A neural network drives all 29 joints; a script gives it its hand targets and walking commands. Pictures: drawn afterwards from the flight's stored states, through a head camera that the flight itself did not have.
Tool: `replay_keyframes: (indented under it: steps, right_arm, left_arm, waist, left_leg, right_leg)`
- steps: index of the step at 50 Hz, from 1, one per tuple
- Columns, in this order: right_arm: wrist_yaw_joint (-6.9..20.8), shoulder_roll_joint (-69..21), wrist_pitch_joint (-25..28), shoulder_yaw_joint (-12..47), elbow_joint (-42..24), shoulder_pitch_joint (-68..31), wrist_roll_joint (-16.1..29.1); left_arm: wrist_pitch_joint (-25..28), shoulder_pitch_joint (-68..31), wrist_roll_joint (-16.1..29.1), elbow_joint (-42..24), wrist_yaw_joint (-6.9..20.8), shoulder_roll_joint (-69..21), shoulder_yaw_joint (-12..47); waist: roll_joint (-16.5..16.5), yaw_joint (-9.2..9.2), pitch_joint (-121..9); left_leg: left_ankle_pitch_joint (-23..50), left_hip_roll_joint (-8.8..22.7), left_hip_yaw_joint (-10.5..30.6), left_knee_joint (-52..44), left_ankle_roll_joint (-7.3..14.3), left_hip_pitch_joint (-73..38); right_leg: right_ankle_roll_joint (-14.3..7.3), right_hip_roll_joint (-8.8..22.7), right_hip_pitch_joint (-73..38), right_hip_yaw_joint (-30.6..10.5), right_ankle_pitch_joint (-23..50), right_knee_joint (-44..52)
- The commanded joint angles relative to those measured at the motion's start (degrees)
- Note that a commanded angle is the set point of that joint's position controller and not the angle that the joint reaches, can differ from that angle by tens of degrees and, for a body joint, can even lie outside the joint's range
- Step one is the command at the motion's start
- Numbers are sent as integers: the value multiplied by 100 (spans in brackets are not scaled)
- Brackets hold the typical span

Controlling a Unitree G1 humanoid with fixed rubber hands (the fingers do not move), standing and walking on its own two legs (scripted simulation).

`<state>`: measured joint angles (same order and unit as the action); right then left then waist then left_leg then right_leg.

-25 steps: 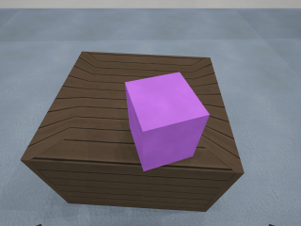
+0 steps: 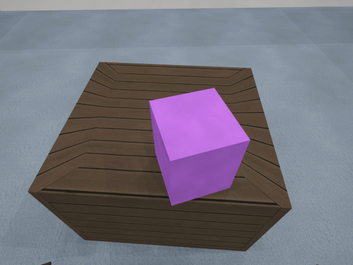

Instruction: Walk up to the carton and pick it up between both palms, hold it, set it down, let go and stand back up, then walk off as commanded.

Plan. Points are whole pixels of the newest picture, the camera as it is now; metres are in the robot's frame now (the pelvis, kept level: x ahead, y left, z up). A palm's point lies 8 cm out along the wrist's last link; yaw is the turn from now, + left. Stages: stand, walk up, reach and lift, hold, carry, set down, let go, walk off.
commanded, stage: walk up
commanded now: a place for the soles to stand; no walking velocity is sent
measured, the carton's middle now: (192, 147) +0.47 -0.03 -0.05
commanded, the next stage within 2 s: none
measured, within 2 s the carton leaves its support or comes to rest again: neither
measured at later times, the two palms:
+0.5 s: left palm out of the picture +0.13 +0.38 -0.09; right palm out of the picture +0.13 -0.28 -0.08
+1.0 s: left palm out of the picture +0.14 +0.32 -0.08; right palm out of the picture +0.15 -0.33 -0.10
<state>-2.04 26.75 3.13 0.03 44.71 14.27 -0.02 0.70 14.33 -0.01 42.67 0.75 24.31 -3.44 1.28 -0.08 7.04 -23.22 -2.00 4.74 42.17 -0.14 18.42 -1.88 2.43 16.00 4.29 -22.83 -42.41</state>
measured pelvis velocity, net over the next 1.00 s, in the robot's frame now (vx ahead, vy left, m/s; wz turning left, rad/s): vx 0.06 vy -0.01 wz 0.01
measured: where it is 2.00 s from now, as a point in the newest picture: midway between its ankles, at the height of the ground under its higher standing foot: outside the picture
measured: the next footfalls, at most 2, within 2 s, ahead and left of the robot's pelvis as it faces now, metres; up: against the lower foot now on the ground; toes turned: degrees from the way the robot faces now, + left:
left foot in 0.42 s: +0.15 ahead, +0.18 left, +0.00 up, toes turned -2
right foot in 0.78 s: +0.13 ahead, -0.10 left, +0.00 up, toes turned -1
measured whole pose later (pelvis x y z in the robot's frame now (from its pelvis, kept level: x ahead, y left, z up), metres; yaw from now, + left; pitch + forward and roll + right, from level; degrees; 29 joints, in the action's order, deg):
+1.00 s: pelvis +0.06 -0.01 -0.01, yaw +0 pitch -3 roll +2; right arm -2.6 27.0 2.8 0.0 45.6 14.8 0.0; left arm 0.0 14.5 0.0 43.1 1.7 24.3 -5.6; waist 0.8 -0.1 7.2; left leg -26.7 -0.2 4.1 51.5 0.9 23.0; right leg -2.6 1.3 21.0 1.5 -22.3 -46.6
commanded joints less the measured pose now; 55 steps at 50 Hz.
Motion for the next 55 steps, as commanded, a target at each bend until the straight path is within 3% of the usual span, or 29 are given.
replay_keyframes:
  steps: [1, 3, 5, 7, 8, 9, 10, 11, 13, 17, 19, 20, 21, 22, 23, 24, 27, 30, 34, 37, 38, 39, 40, 42, 48, 51, 53, 54, 55]
  right_arm:
    - [-15, 1000, 185, -414, 297, 445, -43]
    - [-42, 1448, 245, -463, 103, 212, -115]
    - [-63, 1556, 194, -484, 115, -61, -94]
    - [-58, 1267, 132, -393, 19, -480, -83]
    - [130, 1243, 124, -476, -262, -373, -67]
    - [201, 953, 95, -426, -341, -532, -100]
    - [175, 1056, 86, -446, -387, -703, -176]
    - [189, 1208, 99, -452, -334, -576, -191]
    - [275, 1212, 158, -529, -243, -319, -106]
    - [338, 1004, 249, -529, -169, 20, -13]
    - [243, 903, 304, -579, 146, 983, 21]
    - [134, 1081, 333, -677, 346, 1569, -7]
    - [35, 1591, 359, -803, 302, 1839, -114]
    - [-49, 2022, 379, -838, 115, 1598, -146]
    - [-69, 1996, 332, -797, 76, 1129, -53]
    - [-84, 1978, 302, -798, -5, 730, -56]
    - [-147, 1399, 313, -662, -60, 527, -67]
    - [-169, 1436, 273, -658, -84, 606, -83]
    - [-169, 1570, 187, -671, -189, 142, -132]
    - [-144, 1474, 84, -579, -281, -509, -110]
    - [-152, 1204, 32, -478, -178, -314, -136]
    - [-157, 833, -15, -394, -162, -45, -88]
    - [-200, 843, -65, -390, -126, -33, -102]
    - [-181, 1329, -40, -533, 137, -9, -85]
    - [-37, 1012, 111, -428, 200, 127, -66]
    - [-85, 874, 203, -400, 335, 536, -41]
    - [-114, 1064, 260, -484, 381, 684, -97]
    - [-137, 1400, 283, -538, 282, 617, -153]
    - [-121, 1664, 253, -552, 150, 272, -168]
  left_arm:
    - [72, -767, -56, -234, 19, 1185, -259]
    - [-5, -560, -6, -280, 24, 1027, -241]
    - [-70, -373, -17, -177, 9, 1019, -264]
    - [18, -131, -55, -59, 5, 1061, -290]
    - [238, 630, -129, -168, 57, 1518, -525]
    - [342, 935, -184, -42, 50, 1854, -629]
    - [363, 869, -154, -67, 64, 2103, -705]
    - [365, 598, -108, -140, 66, 2061, -710]
    - [320, 400, -64, -134, 59, 1784, -645]
    - [232, 174, -144, -337, 168, 1710, -635]
    - [115, -393, -60, -512, 202, 1522, -565]
    - [75, -363, -31, -580, 171, 1150, -458]
    - [52, -330, -8, -737, 139, 750, -342]
    - [-21, -111, 21, -759, 90, 687, -314]
    - [-174, -246, -16, -555, 30, 1237, -463]
    - [-207, -111, -3, -528, 42, 1274, -469]
    - [-188, 153, -88, -348, 58, 1146, -483]
    - [-241, 231, -172, -318, 67, 1084, -505]
    - [-249, 154, -143, -306, 88, 1079, -537]
    - [-156, 710, -151, -4, 92, 1040, -606]
    - [-118, 887, -190, 131, 79, 1109, -652]
    - [-73, 851, -298, 68, 40, 1496, -702]
    - [-23, 30, -247, -202, 42, 1807, -686]
    - [-17, -390, -159, -203, 74, 1680, -646]
    - [50, 37, -164, -187, 79, 1526, -560]
    - [-9, -190, -88, -291, 82, 1400, -502]
    - [-21, -353, -20, -373, 73, 1062, -348]
    - [-43, -389, 16, -433, 71, 880, -307]
    - [-113, -263, 7, -338, 40, 880, -309]
  waist:
    - [300, 274, -642]
    - [-371, 64, -1093]
    - [-654, -70, -818]
    - [-508, -278, -694]
    - [-217, -495, -1118]
    - [683, -623, -757]
    - [747, -662, -163]
    - [380, -538, 210]
    - [257, -332, 604]
    - [1198, -269, 301]
    - [863, 298, -198]
    - [182, 521, -746]
    - [-841, 602, -1019]
    - [-988, 343, -1251]
    - [-301, 268, -1152]
    - [-488, 130, -605]
    - [-486, 58, -594]
    - [-761, 107, -965]
    - [-1155, 8, -592]
    - [-996, -486, -596]
    - [-429, -544, -511]
    - [1103, -453, -205]
    - [1112, -232, 241]
    - [471, -112, 630]
    - [860, -242, -343]
    - [899, 28, -845]
    - [446, 223, -1160]
    - [-266, 231, -1224]
    - [-748, 43, -1087]
  left_leg:
    - [1685, 341, 141, -971, 349, -783]
    - [1994, 1453, 2270, -1403, 1130, -731]
    - [1858, 1686, 2433, -1557, 1490, -201]
    - [2004, 1177, 1650, -1155, 996, 231]
    - [293, 630, 1167, -188, 843, 757]
    - [-776, -144, -8, 937, 451, 2379]
    - [-975, 81, -213, 1622, 238, 3077]
    - [-799, 338, -53, 1758, 205, 3041]
    - [-393, 523, -181, 1344, 162, 2487]
    - [-192, 221, -893, 290, 146, 1075]
    - [1045, -168, -1349, -1044, 115, -665]
    - [1598, -148, -876, -1477, 103, -1532]
    - [1857, 965, 1304, -1857, 471, -2052]
    - [1834, 2113, 3754, -2309, 1025, -2105]
    - [351, 2199, 3889, -2399, 1508, -1360]
    - [-214, 2132, 3532, -2514, 1568, -958]
    - [1564, 1739, 2271, -1872, 1279, -1023]
    - [2390, 1817, 1801, -1493, 1413, -841]
    - [2040, 1771, 1600, -1353, 1469, 136]
    - [1168, 1375, 1065, -719, 1039, 1254]
    - [614, 1062, 643, 5, 776, 1546]
    - [-318, 295, 13, 1217, 493, 2138]
    - [-928, 1, -270, 1656, 244, 2068]
    - [-741, 280, -175, 1912, 180, 1414]
    - [-803, 253, -647, 615, 131, 1014]
    - [167, 79, -897, -524, 176, 50]
    - [1303, 307, -197, -889, 356, -1017]
    - [1421, 1173, 1453, -1221, 778, -1072]
    - [910, 2046, 2672, -1677, 1425, -434]
  right_leg:
    - [-414, 881, 404, -885, 1656, 1137]
    - [10, 71, 444, -531, 468, 0]
    - [-111, -54, 178, -618, -865, 37]
    - [-220, 191, -420, -803, 276, 1190]
    - [-563, 570, -1074, -1538, -1114, 1579]
    - [-996, 1470, -1953, -3146, -2549, 2762]
    - [-1439, 2405, -1792, -3850, -2646, 3223]
    - [-1595, 2552, -1507, -3686, -2289, 3111]
    - [-1348, 1917, -963, -2671, -1069, 2853]
    - [-1110, 1284, -479, -1126, 1250, 2013]
    - [-813, 845, 165, -293, 2134, 697]
    - [-510, 483, 281, -38, 2373, -547]
    - [-137, 33, 1162, 55, 1155, -1912]
    - [53, -560, 1863, -764, -1046, -2162]
    - [3, -291, 1676, -1177, -1613, -2420]
    - [-31, -197, 1866, -1139, -1410, -2617]
    - [28, 88, 1771, -1291, -525, -1814]
    - [41, 152, 1360, -952, -448, -1504]
    - [-10, 220, 856, -726, -271, -912]
    - [-199, 85, -629, -540, 537, 655]
    - [-144, 27, -935, -784, 136, 1243]
    - [-309, 869, -655, -2508, -1097, 2393]
    - [-579, 1818, 565, -3664, -2048, 3155]
    - [-971, 1674, 1154, -3229, -2141, 2962]
    - [-1061, 1158, -219, -2298, 623, 1897]
    - [-907, 928, -116, -1633, 1924, 1093]
    - [-547, 700, 666, -1247, 1997, 339]
    - [-198, 207, 1207, -958, 1351, -369]
    - [20, -176, 1075, -544, -564, -743]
